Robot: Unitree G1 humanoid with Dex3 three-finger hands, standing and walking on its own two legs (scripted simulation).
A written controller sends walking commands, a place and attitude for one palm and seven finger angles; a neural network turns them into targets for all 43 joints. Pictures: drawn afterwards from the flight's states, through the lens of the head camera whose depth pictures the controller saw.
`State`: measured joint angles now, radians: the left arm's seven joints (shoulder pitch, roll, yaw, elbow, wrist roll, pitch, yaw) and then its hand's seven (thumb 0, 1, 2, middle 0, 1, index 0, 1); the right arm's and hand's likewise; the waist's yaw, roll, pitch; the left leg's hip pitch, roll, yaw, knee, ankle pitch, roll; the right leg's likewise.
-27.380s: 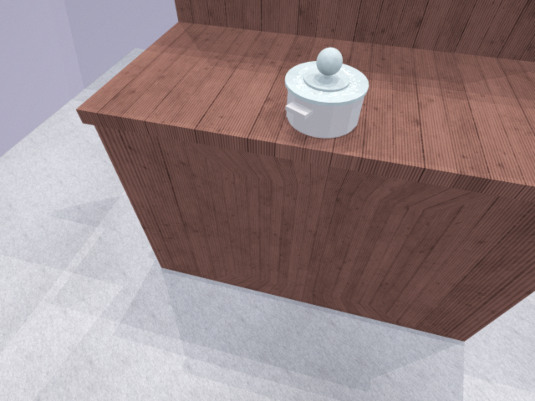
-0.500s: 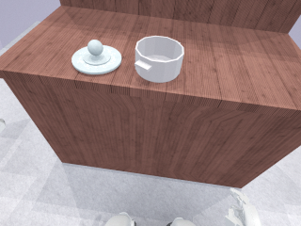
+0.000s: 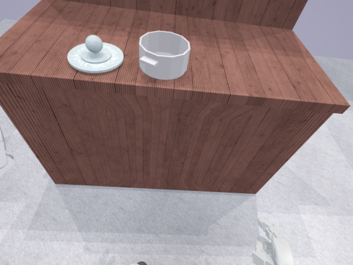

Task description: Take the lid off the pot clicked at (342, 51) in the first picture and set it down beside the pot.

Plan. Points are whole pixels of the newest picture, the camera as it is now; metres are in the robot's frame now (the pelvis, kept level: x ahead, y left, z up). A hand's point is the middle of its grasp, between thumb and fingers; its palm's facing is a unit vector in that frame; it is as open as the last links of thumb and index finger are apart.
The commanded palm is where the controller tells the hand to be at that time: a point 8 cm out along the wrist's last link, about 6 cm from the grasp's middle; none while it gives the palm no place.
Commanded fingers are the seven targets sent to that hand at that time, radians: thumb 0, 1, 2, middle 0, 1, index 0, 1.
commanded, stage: stop stepping back and stand still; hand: left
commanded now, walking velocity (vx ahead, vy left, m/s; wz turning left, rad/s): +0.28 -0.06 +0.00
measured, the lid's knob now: (94, 44) +0.74 +0.29 +0.09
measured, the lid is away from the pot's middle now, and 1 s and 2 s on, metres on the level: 0.23 0.23 0.23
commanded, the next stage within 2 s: let the arm hang, fingers relaxed in 0.54 s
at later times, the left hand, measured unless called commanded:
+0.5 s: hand out of the picture +0.16 +0.25 +0.24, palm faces +0.39 -0.81 -0.43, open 7.4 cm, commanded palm +0.09 +0.30 +0.26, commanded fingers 0.00 0.90 0.90 -0.20 -0.30 -0.20 -0.30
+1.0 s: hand out of the picture -0.08 +0.17 -0.18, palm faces +0.11 -0.98 -0.19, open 6.9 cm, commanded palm none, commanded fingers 0.00 0.90 0.90 -0.20 -0.30 -0.20 -0.30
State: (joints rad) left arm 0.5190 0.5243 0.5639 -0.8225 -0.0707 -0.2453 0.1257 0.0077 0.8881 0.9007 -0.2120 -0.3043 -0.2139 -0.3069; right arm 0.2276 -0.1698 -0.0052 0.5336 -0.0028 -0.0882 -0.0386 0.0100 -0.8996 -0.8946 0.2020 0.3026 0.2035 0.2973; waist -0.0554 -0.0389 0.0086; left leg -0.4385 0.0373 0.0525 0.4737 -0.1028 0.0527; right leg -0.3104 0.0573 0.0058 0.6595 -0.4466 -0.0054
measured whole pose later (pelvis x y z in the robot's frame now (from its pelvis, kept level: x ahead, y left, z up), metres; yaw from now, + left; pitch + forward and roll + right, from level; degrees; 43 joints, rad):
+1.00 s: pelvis -0.03 -0.01 +0.00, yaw +4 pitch +1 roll +0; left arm 0.39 0.19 0.04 1.02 0.01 0.03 0.02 -0.03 1.02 0.90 -0.20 -0.30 -0.21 -0.30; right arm 0.35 -0.20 -0.07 1.00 -0.01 0.04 -0.02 0.01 -0.91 -0.89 0.20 0.30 0.20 0.30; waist 0.00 -0.05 0.07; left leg -0.38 0.00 0.01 0.76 -0.40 0.01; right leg -0.19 0.07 -0.02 0.46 -0.30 -0.08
